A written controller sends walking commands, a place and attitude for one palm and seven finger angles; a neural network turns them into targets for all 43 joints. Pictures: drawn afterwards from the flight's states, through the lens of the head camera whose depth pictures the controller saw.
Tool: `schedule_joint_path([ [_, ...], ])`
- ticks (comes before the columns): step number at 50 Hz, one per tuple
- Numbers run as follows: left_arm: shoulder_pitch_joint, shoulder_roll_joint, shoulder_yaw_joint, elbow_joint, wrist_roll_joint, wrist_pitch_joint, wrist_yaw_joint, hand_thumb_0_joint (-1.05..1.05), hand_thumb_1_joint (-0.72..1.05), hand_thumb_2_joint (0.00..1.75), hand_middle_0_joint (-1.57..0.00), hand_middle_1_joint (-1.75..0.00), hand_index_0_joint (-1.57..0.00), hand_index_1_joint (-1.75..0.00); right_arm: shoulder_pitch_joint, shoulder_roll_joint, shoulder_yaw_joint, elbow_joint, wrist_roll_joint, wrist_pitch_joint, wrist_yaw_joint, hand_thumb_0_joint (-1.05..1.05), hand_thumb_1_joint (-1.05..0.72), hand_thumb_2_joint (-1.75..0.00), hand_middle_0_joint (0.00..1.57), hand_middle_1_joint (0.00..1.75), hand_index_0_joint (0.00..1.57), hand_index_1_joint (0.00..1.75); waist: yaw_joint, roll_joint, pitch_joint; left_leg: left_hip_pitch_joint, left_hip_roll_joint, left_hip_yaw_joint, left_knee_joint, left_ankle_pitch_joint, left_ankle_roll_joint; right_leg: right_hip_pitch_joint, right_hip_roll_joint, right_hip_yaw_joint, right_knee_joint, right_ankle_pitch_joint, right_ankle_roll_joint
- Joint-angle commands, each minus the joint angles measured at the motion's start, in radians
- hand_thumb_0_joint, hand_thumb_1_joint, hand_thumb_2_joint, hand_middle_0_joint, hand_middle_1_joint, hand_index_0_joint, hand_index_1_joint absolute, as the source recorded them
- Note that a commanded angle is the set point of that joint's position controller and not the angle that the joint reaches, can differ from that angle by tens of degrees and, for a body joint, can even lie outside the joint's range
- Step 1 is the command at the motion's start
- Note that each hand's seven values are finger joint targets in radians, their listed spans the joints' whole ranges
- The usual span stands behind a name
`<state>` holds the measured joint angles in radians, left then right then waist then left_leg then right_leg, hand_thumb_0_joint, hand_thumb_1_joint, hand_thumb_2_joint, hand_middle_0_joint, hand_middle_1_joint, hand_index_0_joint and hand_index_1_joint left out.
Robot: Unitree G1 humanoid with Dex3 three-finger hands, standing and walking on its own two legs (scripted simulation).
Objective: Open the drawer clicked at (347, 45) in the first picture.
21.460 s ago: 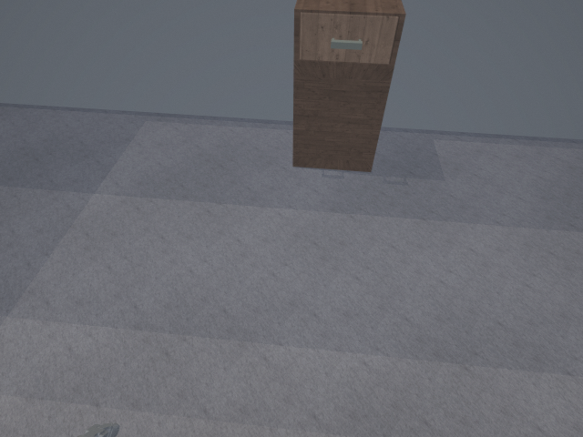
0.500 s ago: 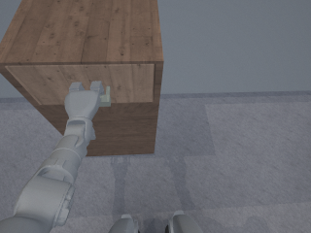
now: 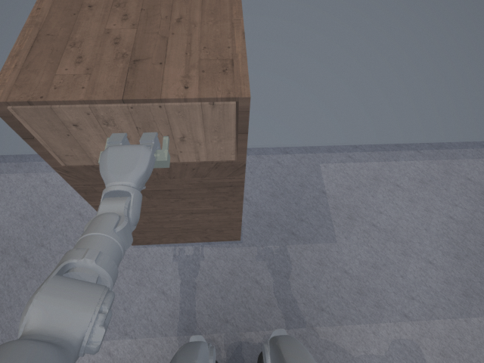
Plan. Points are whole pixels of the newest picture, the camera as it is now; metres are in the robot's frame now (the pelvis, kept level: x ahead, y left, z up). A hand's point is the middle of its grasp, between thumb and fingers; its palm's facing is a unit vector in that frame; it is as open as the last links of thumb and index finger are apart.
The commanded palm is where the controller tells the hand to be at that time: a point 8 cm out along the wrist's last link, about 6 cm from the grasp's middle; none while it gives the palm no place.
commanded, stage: close the thumb around the handle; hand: left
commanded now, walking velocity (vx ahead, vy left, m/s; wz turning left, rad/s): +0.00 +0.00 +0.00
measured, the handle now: (136, 150) +0.50 +0.19 -0.02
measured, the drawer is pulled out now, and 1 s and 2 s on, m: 0.00 0.03 0.10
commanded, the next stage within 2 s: pull the drawer open in 0.06 s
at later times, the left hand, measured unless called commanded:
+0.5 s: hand (137, 184) +0.44 +0.18 -0.04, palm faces -0.06 -0.07 -1.00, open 5.8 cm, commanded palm +0.39 +0.18 +0.02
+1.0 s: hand (135, 193) +0.42 +0.18 -0.04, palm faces -0.05 -0.04 -1.00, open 5.9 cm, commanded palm +0.40 +0.18 +0.02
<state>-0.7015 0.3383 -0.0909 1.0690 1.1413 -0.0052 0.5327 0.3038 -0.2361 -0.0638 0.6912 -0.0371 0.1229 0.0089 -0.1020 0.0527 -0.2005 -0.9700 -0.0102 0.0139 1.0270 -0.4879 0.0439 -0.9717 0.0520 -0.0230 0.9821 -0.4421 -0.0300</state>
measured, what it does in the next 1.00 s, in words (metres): stands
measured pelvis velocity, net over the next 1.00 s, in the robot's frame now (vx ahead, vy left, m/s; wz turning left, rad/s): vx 0.01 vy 0.00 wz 0.00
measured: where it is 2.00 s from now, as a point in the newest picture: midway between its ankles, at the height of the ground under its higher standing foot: outside the picture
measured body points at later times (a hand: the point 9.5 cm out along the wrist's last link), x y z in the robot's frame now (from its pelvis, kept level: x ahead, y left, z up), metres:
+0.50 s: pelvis +0.01 +0.00 +0.01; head +0.11 +0.00 +0.44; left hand +0.43 +0.18 +0.02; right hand +0.03 -0.26 -0.13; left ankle -0.01 +0.09 -0.67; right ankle +0.00 -0.11 -0.67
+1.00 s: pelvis +0.01 +0.00 +0.01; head +0.10 +0.00 +0.45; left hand +0.41 +0.18 +0.02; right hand +0.10 -0.25 -0.13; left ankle -0.01 +0.09 -0.67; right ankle +0.00 -0.11 -0.67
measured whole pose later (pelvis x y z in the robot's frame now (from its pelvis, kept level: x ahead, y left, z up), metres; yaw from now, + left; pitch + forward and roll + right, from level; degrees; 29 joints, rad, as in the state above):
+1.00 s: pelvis +0.01 +0.00 +0.01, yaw +0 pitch +22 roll -1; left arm -0.57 0.28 -0.12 0.97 1.14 0.00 0.53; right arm 0.23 -0.21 -0.06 0.65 -0.03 0.14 0.01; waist -0.06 0.05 -0.20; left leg -0.89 -0.02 0.02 0.99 -0.49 0.05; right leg -0.89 0.05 -0.02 0.95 -0.45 -0.03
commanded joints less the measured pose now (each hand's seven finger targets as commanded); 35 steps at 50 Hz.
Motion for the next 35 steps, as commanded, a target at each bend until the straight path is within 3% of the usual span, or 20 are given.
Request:
schedule_joint_path([
  [1, -0.462, 0.19, 0.057, -0.172, -0.015, 0.016, 0.04, 0.0, 0.9, 0.9, -0.4, -1.35, -0.4, -1.35, 0.126, -0.153, -0.048, -0.053, -0.002, -0.014, -0.012, 0.0, -0.9, -0.9, 0.2, 0.3, 0.2, 0.3, -0.051, -0.01, -0.436, 0.309, -0.004, -0.022, -0.083, 0.399, 0.005, 0.218, 0.005, 0.017, -0.109, 0.341, -0.013],
  [3, -0.475, 0.218, 0.066, -0.163, -0.013, 0.019, 0.033, 0.0, 0.9, 0.9, -0.4, -1.35, -0.4, -1.35, 0.124, -0.155, -0.044, -0.054, 0.0, -0.014, -0.015, 0.0, -0.9, -0.9, 0.2, 0.3, 0.2, 0.3, -0.054, -0.002, -0.441, 0.304, -0.006, -0.021, -0.084, 0.399, 0.007, 0.219, 0.004, 0.022, -0.11, 0.345, -0.011],
  [7, -0.484, 0.184, 0.043, -0.152, -0.024, 0.016, 0.02, 0.0, 0.9, 0.9, -0.4, -1.35, -0.4, -1.35, 0.123, -0.152, -0.041, -0.056, 0.0, -0.02, -0.018, 0.0, -0.9, -0.9, 0.2, 0.3, 0.2, 0.3, -0.06, 0.005, -0.402, 0.299, -0.006, -0.022, -0.087, 0.379, 0.008, 0.203, 0.004, 0.019, -0.118, 0.324, -0.014],
  [8, -0.497, 0.207, 0.052, -0.162, -0.018, 0.009, 0.02, 0.0, 0.9, 0.9, -0.4, -1.35, -0.4, -1.35, 0.128, -0.155, -0.04, -0.058, 0.002, -0.022, -0.02, 0.0, -0.9, -0.9, 0.2, 0.3, 0.2, 0.3, -0.057, 0.001, -0.438, 0.297, -0.007, -0.026, -0.086, 0.374, 0.008, 0.206, 0.004, 0.02, -0.11, 0.315, -0.011],
  [10, -0.447, 0.187, 0.044, -0.166, -0.018, 0.003, 0.014, 0.0, 0.9, 0.9, -0.4, -1.35, -0.4, -1.35, 0.124, -0.151, -0.039, -0.068, 0.001, -0.022, -0.019, 0.0, -0.9, -0.9, 0.2, 0.3, 0.2, 0.3, -0.043, 0.013, -0.44, 0.31, -0.006, -0.025, -0.091, 0.385, 0.005, 0.21, 0.006, 0.017, -0.108, 0.321, -0.015],
  [11, -0.415, 0.147, 0.024, -0.161, -0.026, 0.0, 0.009, 0.0, 0.9, 0.9, -0.4, -1.35, -0.4, -1.35, 0.12, -0.147, -0.042, -0.07, 0.002, -0.024, -0.015, 0.0, -0.9, -0.9, 0.2, 0.3, 0.2, 0.3, -0.039, 0.02, -0.42, 0.318, -0.006, -0.02, -0.094, 0.379, 0.004, 0.207, 0.006, 0.016, -0.117, 0.313, -0.017],
  [13, -0.362, 0.185, 0.065, -0.182, -0.027, -0.014, 0.003, 0.0, 0.9, 0.9, -0.4, -1.35, -0.4, -1.35, 0.118, -0.148, -0.042, -0.078, 0.003, -0.022, -0.015, 0.0, -0.9, -0.9, 0.2, 0.3, 0.2, 0.3, -0.013, 0.014, -0.46, 0.33, -0.004, -0.019, -0.097, 0.408, 0.003, 0.238, 0.007, 0.017, -0.107, 0.341, -0.017],
  [17, -0.259, 0.135, 0.046, -0.225, -0.038, -0.033, -0.001, 0.0, 0.9, 0.9, -0.4, -1.35, -0.4, -1.35, 0.105, -0.141, -0.046, -0.091, 0.004, -0.018, -0.009, 0.0, -0.9, -0.9, 0.2, 0.3, 0.2, 0.3, 0.006, 0.005, -0.443, 0.343, 0.0, -0.015, -0.111, 0.431, 0.001, 0.269, 0.009, 0.014, -0.115, 0.372, -0.021],
  [19, -0.168, 0.157, 0.075, -0.244, -0.034, -0.039, 0.005, 0.0, 0.9, 0.9, -0.4, -1.35, -0.4, -1.35, 0.101, -0.141, -0.049, -0.097, 0.005, -0.013, -0.008, 0.0, -0.9, -0.9, 0.2, 0.3, 0.2, 0.3, 0.031, -0.009, -0.45, 0.342, -0.001, -0.008, -0.113, 0.456, 0.002, 0.303, 0.011, 0.019, -0.115, 0.411, -0.022],
  [23, -0.072, 0.133, 0.068, -0.308, -0.018, -0.039, 0.029, 0.0, 0.9, 0.9, -0.4, -1.35, -0.4, -1.35, 0.081, -0.134, -0.053, -0.103, 0.005, -0.005, -0.001, 0.0, -0.9, -0.9, 0.2, 0.3, 0.2, 0.3, 0.043, -0.005, -0.443, 0.373, 0.005, -0.005, -0.124, 0.527, -0.002, 0.318, 0.01, 0.017, -0.117, 0.468, -0.022],
  [24, -0.056, 0.118, 0.063, -0.334, -0.026, -0.035, 0.034, 0.0, 0.9, 0.9, -0.4, -1.35, -0.4, -1.35, 0.081, -0.135, -0.056, -0.102, 0.003, -0.004, 0.002, 0.0, -0.9, -0.9, 0.2, 0.3, 0.2, 0.3, 0.046, 0.003, -0.42, 0.383, 0.007, -0.004, -0.128, 0.541, -0.002, 0.324, 0.012, 0.016, -0.122, 0.483, -0.025],
  [28, 0.058, 0.104, 0.061, -0.433, -0.024, -0.009, 0.051, 0.0, 0.9, 0.9, -0.4, -1.35, -0.4, -1.35, 0.058, -0.133, -0.06, -0.116, 0.003, 0.004, 0.012, 0.0, -0.9, -0.9, 0.2, 0.3, 0.2, 0.3, 0.062, -0.003, -0.452, 0.447, 0.016, -0.01, -0.138, 0.652, -0.005, 0.356, 0.01, 0.017, -0.126, 0.545, -0.021],
  [29, 0.106, 0.085, 0.054, -0.445, -0.032, 0.003, 0.05, 0.0, 0.9, 0.9, -0.4, -1.35, -0.4, -1.35, 0.056, -0.133, -0.063, -0.117, 0.004, 0.005, 0.014, 0.0, -0.9, -0.9, 0.2, 0.3, 0.2, 0.3, 0.06, -0.011, -0.425, 0.46, 0.018, -0.008, -0.139, 0.678, -0.004, 0.368, 0.012, 0.017, -0.134, 0.57, -0.022],
  [30, 0.129, 0.099, 0.059, -0.485, -0.032, 0.009, 0.051, 0.0, 0.9, 0.9, -0.4, -1.35, -0.4, -1.35, 0.046, -0.135, -0.06, -0.125, 0.003, 0.006, 0.016, 0.0, -0.9, -0.9, 0.2, 0.3, 0.2, 0.3, 0.069, -0.011, -0.431, 0.463, 0.019, -0.009, -0.145, 0.695, -0.005, 0.382, 0.01, 0.02, -0.136, 0.585, -0.019],
  [32, -0.177, 0.121, 0.039, -0.459, -0.016, 0.01, 0.061, 0.0, 0.9, 0.9, -0.4, -1.35, -0.4, -1.35, 0.059, -0.136, -0.057, -0.079, 0.001, 0.004, 0.002, 0.0, -0.9, -0.9, 0.2, 0.3, 0.2, 0.3, -0.018, -0.009, -0.337, 0.424, 0.022, -0.024, -0.123, 0.632, -0.007, 0.29, 0.001, 0.017, -0.126, 0.542, -0.013],
  [33, -0.202, 0.142, 0.057, -0.45, 0.006, 0.003, 0.07, 0.0, 0.9, 0.9, -0.4, -1.35, -0.4, -1.35, 0.065, -0.137, -0.058, -0.075, -0.006, 0.001, 0.001, 0.0, -0.9, -0.9, 0.2, 0.3, 0.2, 0.3, -0.001, 0.011, -0.382, 0.447, 0.023, -0.029, -0.123, 0.636, -0.008, 0.269, 0.002, 0.012, -0.115, 0.509, -0.012],
  [34, -0.155, 0.138, 0.067, -0.391, 0.007, 0.011, 0.074, 0.0, 0.9, 0.9, -0.4, -1.35, -0.4, -1.35, 0.066, -0.136, -0.062, -0.071, -0.006, 0.0, -0.001, 0.0, -0.9, -0.9, 0.2, 0.3, 0.2, 0.3, 0.01, 0.015, -0.367, 0.456, 0.019, -0.026, -0.118, 0.643, -0.011, 0.262, 0.005, 0.008, -0.115, 0.493, -0.018],
  [35, -0.17, 0.129, 0.059, -0.394, 0.01, 0.012, 0.077, 0.0, 0.9, 0.9, -0.4, -1.35, -0.4, -1.35, 0.06, -0.134, -0.059, -0.077, -0.01, -0.001, 0.0, 0.0, -0.9, -0.9, 0.2, 0.3, 0.2, 0.3, 0.011, 0.027, -0.399, 0.466, 0.017, -0.023, -0.113, 0.656, -0.012, 0.261, 0.004, 0.008, -0.114, 0.5, -0.016],
])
